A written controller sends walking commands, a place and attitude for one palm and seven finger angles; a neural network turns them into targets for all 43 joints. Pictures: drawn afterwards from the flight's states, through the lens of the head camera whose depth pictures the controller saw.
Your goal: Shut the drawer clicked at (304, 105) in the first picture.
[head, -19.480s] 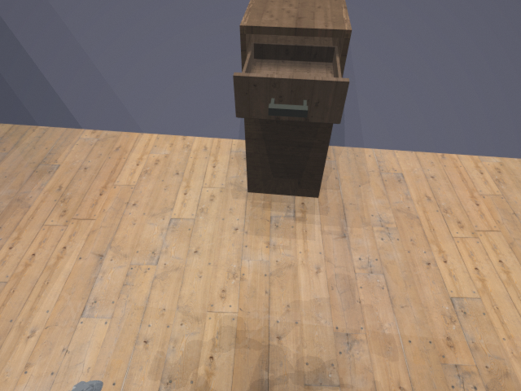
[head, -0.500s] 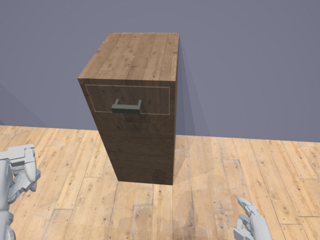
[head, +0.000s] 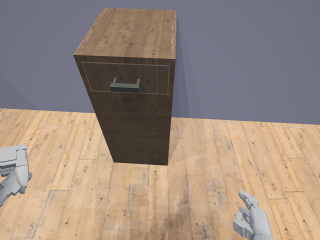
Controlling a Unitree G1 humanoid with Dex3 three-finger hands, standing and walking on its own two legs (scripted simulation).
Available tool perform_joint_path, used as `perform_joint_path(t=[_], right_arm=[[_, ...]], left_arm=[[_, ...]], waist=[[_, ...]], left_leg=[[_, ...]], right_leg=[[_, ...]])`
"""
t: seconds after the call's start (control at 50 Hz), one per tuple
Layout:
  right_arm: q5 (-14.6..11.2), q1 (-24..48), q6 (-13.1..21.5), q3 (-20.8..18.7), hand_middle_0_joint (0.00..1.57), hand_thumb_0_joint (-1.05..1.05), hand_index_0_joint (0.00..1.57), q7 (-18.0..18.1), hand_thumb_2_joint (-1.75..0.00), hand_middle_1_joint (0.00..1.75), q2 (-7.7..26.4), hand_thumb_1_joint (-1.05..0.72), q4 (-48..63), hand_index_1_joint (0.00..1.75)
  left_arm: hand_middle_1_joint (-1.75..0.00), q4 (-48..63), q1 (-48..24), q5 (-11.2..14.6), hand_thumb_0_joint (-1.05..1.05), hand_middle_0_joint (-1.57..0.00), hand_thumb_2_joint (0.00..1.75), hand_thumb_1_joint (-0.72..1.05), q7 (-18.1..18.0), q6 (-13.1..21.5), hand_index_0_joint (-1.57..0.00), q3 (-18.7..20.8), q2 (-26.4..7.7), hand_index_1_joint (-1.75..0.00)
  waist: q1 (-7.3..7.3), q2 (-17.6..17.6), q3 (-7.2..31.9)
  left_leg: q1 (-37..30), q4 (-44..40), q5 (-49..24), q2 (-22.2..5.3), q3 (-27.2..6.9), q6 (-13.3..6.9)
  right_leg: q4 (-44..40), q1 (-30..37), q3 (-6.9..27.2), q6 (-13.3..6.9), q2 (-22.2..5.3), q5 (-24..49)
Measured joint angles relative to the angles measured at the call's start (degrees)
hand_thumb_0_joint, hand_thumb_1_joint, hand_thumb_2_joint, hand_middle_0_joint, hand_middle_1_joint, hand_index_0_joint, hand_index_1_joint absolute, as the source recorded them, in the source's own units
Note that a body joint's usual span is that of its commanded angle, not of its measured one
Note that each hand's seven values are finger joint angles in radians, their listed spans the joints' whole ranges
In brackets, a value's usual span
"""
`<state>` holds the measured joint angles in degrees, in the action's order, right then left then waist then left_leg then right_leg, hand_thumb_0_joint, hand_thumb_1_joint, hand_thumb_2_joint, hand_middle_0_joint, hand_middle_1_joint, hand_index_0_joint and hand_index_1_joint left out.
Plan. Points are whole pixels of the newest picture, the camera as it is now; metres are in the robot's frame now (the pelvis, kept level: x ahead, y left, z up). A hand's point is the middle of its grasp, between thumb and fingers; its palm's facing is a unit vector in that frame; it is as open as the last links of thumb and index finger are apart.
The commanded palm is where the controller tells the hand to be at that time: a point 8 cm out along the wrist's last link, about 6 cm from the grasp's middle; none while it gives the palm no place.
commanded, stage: step back with the hand held close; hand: left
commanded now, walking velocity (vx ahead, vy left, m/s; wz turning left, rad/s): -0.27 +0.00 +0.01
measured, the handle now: (126, 84) +0.66 +0.18 -0.02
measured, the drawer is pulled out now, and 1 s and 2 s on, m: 0.00 0.00 0.00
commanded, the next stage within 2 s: stop stepping back and stand still in 0.86 s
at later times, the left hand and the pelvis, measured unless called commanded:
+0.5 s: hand (17, 214) +0.13 +0.23 +0.17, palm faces +0.34 -0.79 -0.50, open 3.3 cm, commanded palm +0.06 +0.27 +0.18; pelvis -0.06 -0.01 -0.01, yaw +2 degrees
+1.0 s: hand out of the picture +0.03 +0.20 +0.18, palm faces +0.26 -0.86 -0.44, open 3.3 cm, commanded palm -0.04 +0.26 +0.18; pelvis -0.17 -0.02 +0.00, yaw -2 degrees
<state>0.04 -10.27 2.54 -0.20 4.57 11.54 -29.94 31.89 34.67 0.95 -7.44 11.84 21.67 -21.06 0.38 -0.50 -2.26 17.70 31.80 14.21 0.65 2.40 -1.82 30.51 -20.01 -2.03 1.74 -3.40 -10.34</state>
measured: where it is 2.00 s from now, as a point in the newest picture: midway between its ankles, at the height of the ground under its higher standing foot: outside the picture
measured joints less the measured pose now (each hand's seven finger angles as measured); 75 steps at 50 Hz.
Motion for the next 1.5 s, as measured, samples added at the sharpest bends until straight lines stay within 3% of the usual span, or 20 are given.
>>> perform_joint_path(t=[0.18, 0.28, 0.32, 0.4, 0.5, 0.6, 0.64, 0.74, 0.78, 0.86, 0.92, 0.96, 1.02, 1.06, 1.14, 1.28, 1.36, 1.42, 1.46, 1.5], right_arm=[[0.53, -1.28, 1.15, -0.11, 0.2, 0.02, 0.2, -0.06, -0.9, 0.3, 0.88, -0.9, -1.92, 0.3], [0.33, -2.49, 1.04, -0.61, 0.2, 0.02, 0.2, 0.75, -0.9, 0.3, 1.08, -0.9, -2.75, 0.3], [0.32, -3.65, 1.46, -0.85, 0.2, 0.02, 0.2, 0.84, -0.9, 0.3, 0.55, -0.9, -2.47, 0.3], [0.64, -3.64, 2.77, -0.85, 0.2, 0.02, 0.2, 0.2, -0.9, 0.3, 0.13, -0.9, -2.58, 0.3], [0.84, 0.19, 2.62, -1.2, 0.2, 0.02, 0.2, -0.77, -0.9, 0.3, 0.44, -0.9, -3.64, 0.3], [0.6, 0.81, 0.76, -2.22, 0.2, 0.02, 0.2, -0.75, -0.9, 0.3, 0.71, -0.9, -3.95, 0.3], [0.55, 0.78, 0.26, -2.27, 0.2, 0.02, 0.2, -0.37, -0.9, 0.3, 0.66, -0.9, -3.89, 0.3], [1.28, -0.29, 2.35, -1.74, 0.2, 0.02, 0.2, 0.07, -0.9, 0.3, -0.78, -0.9, -3.72, 0.3], [1.6, -0.94, 3.6, -1.19, 0.2, 0.02, 0.2, -0.51, -0.9, 0.3, -1.49, -0.9, -4.08, 0.3], [2.45, -0.5, 5.54, 0.19, 0.2, 0.02, 0.2, -1.69, -0.9, 0.3, -2.75, -0.9, -5.47, 0.3], [3.05, 1.57, 5.53, 1.12, 0.2, 0.02, 0.2, -2.23, -0.9, 0.3, -3.49, -0.9, -5.56, 0.3], [3.17, 3.5, 4.67, 1.41, 0.2, 0.01, 0.2, -2.31, -0.9, 0.3, -3.15, -0.9, -5.85, 0.3], [1.73, 2.57, 3.47, 1.29, 0.21, 0.01, 0.21, -1.9, -0.9, 0.3, -2.64, -0.9, -5.98, 0.3], [1.28, 0.19, 2.57, 1.23, 0.21, 0.02, 0.21, -1.43, -0.9, 0.3, -1.85, -0.9, -5.72, 0.3], [0.38, -4.58, 1.72, -0.05, 0.21, 0.02, 0.2, 0.31, -0.9, 0.3, 0.94, -0.9, -6.09, 0.3], [0.14, -7.61, 2.69, -1.78, 0.2, 0.02, 0.2, 2.05, -0.9, 0.3, 4.0, -0.9, -8.96, 0.3], [0.81, -5.68, 4.61, -0.75, 0.2, 0.02, 0.2, 1.53, -0.9, 0.3, 0.34, -0.9, -8.57, 0.3], [1.53, -4.63, 5.47, 0.99, 0.2, 0.02, 0.2, -0.1, -0.9, 0.3, -2.53, -0.9, -6.1, 0.3], [1.77, -3.62, 4.96, 1.78, 0.2, 0.02, 0.2, -1.03, -0.9, 0.3, -3.23, -0.9, -4.5, 0.3], [1.74, -3.15, 3.76, 2.04, 0.2, 0.02, 0.2, -1.48, -0.9, 0.3, -3.22, -0.9, -4.97, 0.3]], left_arm=[[-1.6, 1.66, -0.02, -0.03, 0.02, -1.4, 0.9, 0.89, -1.14, 1.98, -1.4, -1.1, 1.12, -1.6], [-1.6, 1.17, -0.21, -0.46, 0.02, -1.4, 0.9, 0.89, -1.7, 2.5, -1.4, -0.38, -0.45, -1.6], [-1.6, 1.17, -0.13, -0.89, 0.02, -1.4, 0.9, 0.89, -1.46, 2.53, -1.4, 0.57, -1.98, -1.6], [-1.6, 2.0, 1.04, -1.28, 0.02, -1.4, 0.9, 0.89, -0.97, 4.15, -1.4, 3.28, -3.13, -1.6], [-1.6, 3.29, 1.21, -0.21, 0.02, -1.4, 0.9, 0.89, -0.05, 4.75, -1.4, 1.3, -1.69, -1.6], [-1.6, 4.43, 1.92, 0.14, 0.02, -1.4, 0.9, 0.89, -0.29, 5.03, -1.4, -0.58, -2.14, -1.6], [-1.6, 4.53, 1.49, 0.35, 0.02, -1.4, 0.9, 0.89, -0.62, 5.12, -1.4, 0.14, -2.71, -1.6], [-1.6, 1.77, 0.06, -0.36, 0.02, -1.4, 0.9, 0.89, -0.45, 4.92, -1.41, 2.56, -3.12, -1.6], [-1.6, 2.02, 0.44, 0.12, 0.02, -1.4, 0.9, 0.89, -0.78, 4.71, -1.4, 2.67, -2.56, -1.6], [-1.6, 3.54, 1.42, 1.15, 0.02, -1.4, 0.9, 0.89, -1.09, 4.33, -1.4, 0.94, -0.79, -1.6], [-1.6, 4.37, 0.39, 1.57, 0.02, -1.4, 0.9, 0.89, -0.35, 4.64, -1.4, 0.14, -1.45, -1.6], [-1.6, 3.98, -1.21, 1.54, 0.02, -1.4, 0.9, 0.89, 0.65, 5.26, -1.4, -0.49, -1.99, -1.6], [-1.6, 4.34, -1.18, 1.99, 0.02, -1.4, 0.9, 0.89, 1.54, 5.29, -1.4, -1.25, -3.56, -1.6], [-1.6, 5.15, 1.88, 2.37, 0.02, -1.4, 0.9, 0.89, 1.51, 4.78, -1.4, -0.33, -4.4, -1.6], [-1.6, 3.07, 4.45, 2.59, 0.01, -1.41, 0.9, 0.89, 0.62, 3.09, -1.41, 0.78, -4.39, -1.6], [-1.6, -2.3, -0.68, 1.46, 0.01, -1.41, 0.9, 0.89, -0.78, 0.57, -1.41, -0.4, 0.11, -1.6], [-1.6, -2.03, -3.32, 0.89, 0.02, -1.41, 0.9, 0.89, -1.01, -0.37, -1.41, -0.29, 0.08, -1.6], [-1.6, 1.37, -0.93, 1.06, 0.02, -1.4, 0.9, 0.89, -0.8, -0.3, -1.4, 0.32, -2.02, -1.6], [-1.6, 4.62, 2.21, 1.21, 0.02, -1.4, 0.9, 0.89, -0.36, 0.02, -1.4, 0.86, -3.29, -1.6], [-1.6, 6.67, 4.35, 1.4, 0.02, -1.4, 0.9, 0.89, 0.07, 0.08, -1.4, 0.6, -3.72, -1.6]], waist=[[-0.2, -0.46, 0.92], [-1.96, -0.12, 0.84], [-3.04, 0.29, 1.07], [-2.3, 1.0, 1.69], [-1.49, 0.19, -0.5], [-2.0, 0.03, 1.14], [-2.11, 0.55, 1.32], [-1.81, -0.44, 2.19], [-1.07, -0.58, 3.37], [0.49, 0.47, 5.18], [1.34, 1.91, 4.27], [1.18, 0.42, 2.26], [-0.73, -0.72, 1.22], [-1.56, -0.32, 2.67], [-3.18, -0.78, 5.18], [-2.85, -0.75, 4.56], [-3.25, 1.66, 3.07], [-3.65, 2.45, 2.69], [-3.21, 2.6, 2.59], [-1.74, 2.7, 3.44]], left_leg=[[4.27, 3.39, 0.23, -1.03, -1.52, 0.42], [4.63, 1.39, -2.44, -0.85, -2.25, -0.01], [5.09, 0.8, -3.36, -0.2, -3.48, -0.01], [7.96, 2.14, -3.6, -0.13, -3.69, 0.39], [9.23, 1.91, -5.37, -1.11, -3.75, 1.22], [9.3, 5.07, 0.85, -0.08, -4.3, 1.58], [8.79, 2.53, -4.92, 0.35, -4.26, 0.46], [8.81, -1.56, -8.14, -0.74, -5.28, -1.15], [9.08, -4.01, -10.19, -1.67, -5.45, -0.88], [9.77, -9.14, -14.38, -2.87, -3.89, 0.3], [11.13, -10.63, -17.04, -3.2, -1.66, 1.01], [12.05, -9.61, -17.89, -4.85, -1.45, 1.53], [12.67, -5.68, -11.42, -4.86, -3.3, 2.22], [11.36, -1.03, -7.4, -3.78, -3.42, 2.56], [8.81, 0.49, -7.68, -2.02, -4.24, 1.53], [7.98, 4.37, -7.22, -0.84, -3.72, 0.24], [6.0, -3.11, -10.53, 0.17, -2.75, 0.5], [5.31, -8.79, -9.1, 0.33, -2.5, 1.87], [8.64, -2.93, -2.25, 0.68, -1.79, 2.8], [11.84, 9.84, 0.27, 1.01, -1.69, 3.16]], right_leg=[[-1.22, -2.02, -0.84, -0.68, 1.48, 2.51], [0.64, -3.09, 0.89, -0.27, 2.95, -1.69], [4.15, -2.28, 2.17, -0.31, 4.31, 1.4], [2.97, -0.94, 4.23, -1.16, 5.61, -4.56], [2.21, -2.21, 4.28, -1.66, 6.57, -1.95], [0.51, -2.58, 3.59, -1.33, 6.04, -0.06], [0.3, -2.83, 3.43, -0.83, 5.54, 0.55], [18.0, -4.62, 4.81, -0.77, 9.1, -9.89], [19.59, -2.07, 3.97, -1.06, 9.4, -13.78], [9.25, 5.85, 2.62, -2.07, 7.54, -18.13], [-4.62, 11.43, 2.69, -2.86, 5.61, -11.63], [-6.15, 11.46, 2.67, -2.23, 6.64, -8.41], [-4.12, 11.48, 2.01, -2.01, 7.55, -9.23], [-2.41, 11.47, 2.61, -2.06, 7.13, -10.2], [-0.67, 12.93, 2.46, -1.51, 6.31, -11.62], [3.86, 13.88, 1.24, -0.94, 4.29, -14.9], [10.43, 9.61, 2.89, -2.58, 5.93, -20.11], [3.36, 10.16, -0.12, -4.03, 7.69, -20.4], [-1.53, 9.9, -0.16, -5.67, 7.36, -12.51], [-1.74, 8.89, -0.27, -6.38, 6.3, -6.53]])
